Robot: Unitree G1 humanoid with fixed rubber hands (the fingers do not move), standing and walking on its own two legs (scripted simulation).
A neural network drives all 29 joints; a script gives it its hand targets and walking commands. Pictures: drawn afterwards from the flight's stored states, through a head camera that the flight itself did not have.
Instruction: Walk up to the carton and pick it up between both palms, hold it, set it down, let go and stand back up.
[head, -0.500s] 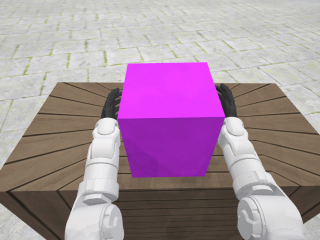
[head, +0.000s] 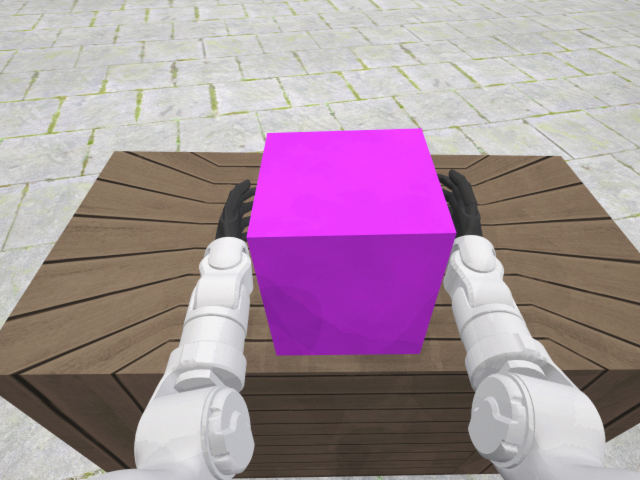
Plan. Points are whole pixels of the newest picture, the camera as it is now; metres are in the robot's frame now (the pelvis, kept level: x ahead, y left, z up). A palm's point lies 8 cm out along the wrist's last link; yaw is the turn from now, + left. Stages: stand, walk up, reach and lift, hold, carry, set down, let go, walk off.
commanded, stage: set down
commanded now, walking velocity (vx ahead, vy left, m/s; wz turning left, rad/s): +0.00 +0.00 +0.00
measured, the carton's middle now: (345, 246) +0.42 +0.01 +0.08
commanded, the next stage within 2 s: none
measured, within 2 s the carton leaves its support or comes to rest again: rests again in 2.00 s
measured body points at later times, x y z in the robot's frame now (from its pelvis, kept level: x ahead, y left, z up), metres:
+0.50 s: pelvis +0.02 +0.00 +0.00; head +0.05 +0.01 +0.45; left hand +0.43 +0.17 +0.07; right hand +0.45 -0.14 +0.10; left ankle +0.00 +0.13 -0.75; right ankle -0.01 -0.11 -0.75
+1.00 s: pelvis +0.01 +0.00 +0.00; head +0.07 +0.00 +0.44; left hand +0.43 +0.16 +0.04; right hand +0.45 -0.14 +0.07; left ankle +0.00 +0.13 -0.75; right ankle -0.01 -0.11 -0.75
